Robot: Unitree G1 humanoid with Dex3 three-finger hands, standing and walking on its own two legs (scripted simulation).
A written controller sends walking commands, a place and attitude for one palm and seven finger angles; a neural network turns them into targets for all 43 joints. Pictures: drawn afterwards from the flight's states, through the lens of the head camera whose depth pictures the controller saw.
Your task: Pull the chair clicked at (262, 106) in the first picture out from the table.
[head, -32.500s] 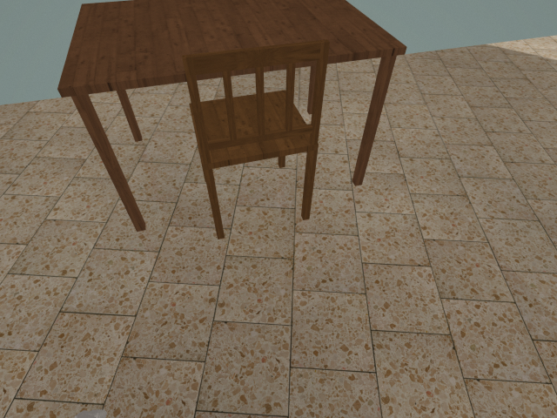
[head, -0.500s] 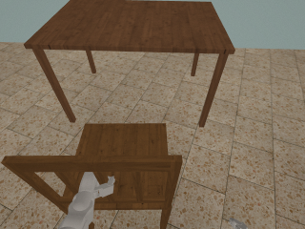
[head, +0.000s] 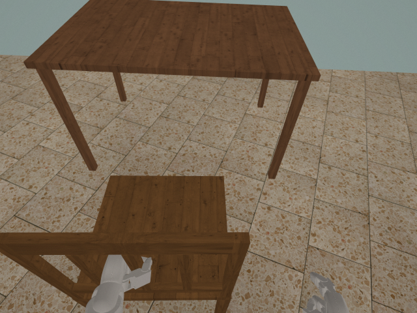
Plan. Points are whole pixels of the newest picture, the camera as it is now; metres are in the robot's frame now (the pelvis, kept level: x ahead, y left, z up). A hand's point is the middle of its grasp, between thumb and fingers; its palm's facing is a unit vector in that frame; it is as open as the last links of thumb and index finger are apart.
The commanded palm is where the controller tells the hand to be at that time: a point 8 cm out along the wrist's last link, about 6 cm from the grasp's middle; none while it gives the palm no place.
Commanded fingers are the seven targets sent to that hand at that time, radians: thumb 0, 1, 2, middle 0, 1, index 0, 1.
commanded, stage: stop walking, hand still on the chair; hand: left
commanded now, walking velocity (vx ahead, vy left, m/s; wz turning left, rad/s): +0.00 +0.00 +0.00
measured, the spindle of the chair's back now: (140, 270) +0.23 +0.17 -0.12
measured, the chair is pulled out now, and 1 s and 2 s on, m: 0.63 0.63 0.63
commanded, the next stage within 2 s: open the thumb and straighten the fingers in 0.04 s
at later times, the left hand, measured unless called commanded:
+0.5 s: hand (142, 266) +0.23 +0.15 -0.08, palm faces +0.06 -0.99 -0.14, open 11.3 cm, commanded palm +0.20 +0.20 -0.05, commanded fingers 0.00 -0.55 0.20 -0.28 -0.80 -0.28 -0.80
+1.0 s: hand (143, 273) +0.21 +0.15 -0.08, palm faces +0.08 -0.99 -0.15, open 17.4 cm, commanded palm +0.18 +0.20 -0.06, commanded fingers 0.00 -0.55 0.20 0.00 0.00 0.00 0.00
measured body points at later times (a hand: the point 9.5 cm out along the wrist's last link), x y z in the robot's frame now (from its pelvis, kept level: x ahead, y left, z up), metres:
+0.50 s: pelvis +0.00 +0.00 -0.03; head +0.03 -0.01 +0.42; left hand +0.22 +0.21 -0.06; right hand +0.17 -0.24 -0.12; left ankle +0.00 +0.12 -0.74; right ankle +0.01 -0.13 -0.74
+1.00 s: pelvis +0.02 -0.01 -0.05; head +0.05 -0.02 +0.40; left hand +0.21 +0.20 -0.07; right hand +0.20 -0.25 -0.13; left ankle +0.00 +0.12 -0.74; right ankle +0.01 -0.13 -0.74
